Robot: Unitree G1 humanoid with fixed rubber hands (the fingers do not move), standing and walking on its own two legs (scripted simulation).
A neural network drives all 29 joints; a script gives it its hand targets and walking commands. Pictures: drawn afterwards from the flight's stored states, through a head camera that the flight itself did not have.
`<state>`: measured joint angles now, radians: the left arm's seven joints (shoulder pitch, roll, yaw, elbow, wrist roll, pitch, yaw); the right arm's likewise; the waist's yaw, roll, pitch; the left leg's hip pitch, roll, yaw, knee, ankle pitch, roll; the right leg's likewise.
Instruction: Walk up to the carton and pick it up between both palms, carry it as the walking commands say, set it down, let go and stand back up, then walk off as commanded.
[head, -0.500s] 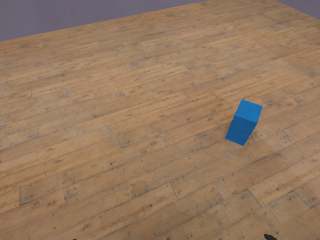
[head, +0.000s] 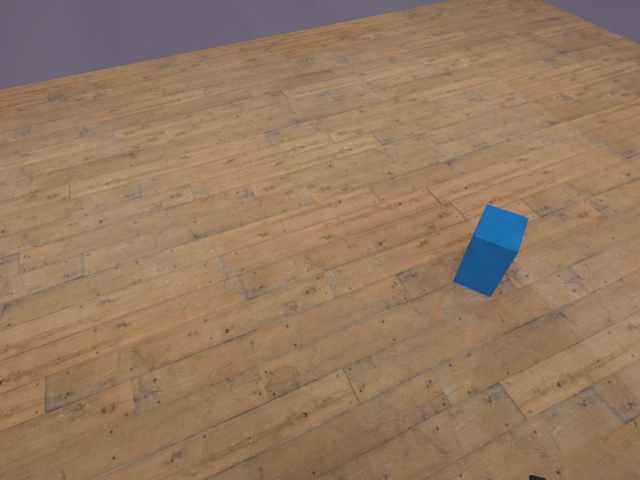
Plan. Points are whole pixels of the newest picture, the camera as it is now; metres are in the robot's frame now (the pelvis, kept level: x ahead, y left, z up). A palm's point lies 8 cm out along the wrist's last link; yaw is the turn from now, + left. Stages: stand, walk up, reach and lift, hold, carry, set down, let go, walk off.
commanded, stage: stand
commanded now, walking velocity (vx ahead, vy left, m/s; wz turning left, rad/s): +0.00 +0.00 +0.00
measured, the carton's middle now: (488, 251) +0.93 -0.59 -0.64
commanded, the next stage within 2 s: walk up in 0.88 s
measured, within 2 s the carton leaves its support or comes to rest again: neither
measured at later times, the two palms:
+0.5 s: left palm out of the picture +0.07 +0.28 -0.13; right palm out of the picture +0.09 -0.28 -0.12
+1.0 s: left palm out of the picture +0.08 +0.29 -0.13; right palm out of the picture +0.10 -0.28 -0.12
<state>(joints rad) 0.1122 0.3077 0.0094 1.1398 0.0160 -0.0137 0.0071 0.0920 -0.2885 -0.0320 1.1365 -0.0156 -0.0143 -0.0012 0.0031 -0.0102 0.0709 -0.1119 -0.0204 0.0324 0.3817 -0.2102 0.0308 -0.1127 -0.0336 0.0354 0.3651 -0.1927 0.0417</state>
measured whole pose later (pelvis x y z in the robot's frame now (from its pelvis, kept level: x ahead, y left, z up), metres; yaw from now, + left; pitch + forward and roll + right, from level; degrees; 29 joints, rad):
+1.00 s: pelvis +0.02 +0.00 +0.00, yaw +2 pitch -3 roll +0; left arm 0.10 0.32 0.01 1.13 0.01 -0.01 0.01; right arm 0.09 -0.30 -0.02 1.14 -0.01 -0.01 -0.01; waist 0.00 -0.01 0.06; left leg -0.09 -0.03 0.00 0.35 -0.21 0.03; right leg -0.07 -0.04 0.00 0.32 -0.20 0.04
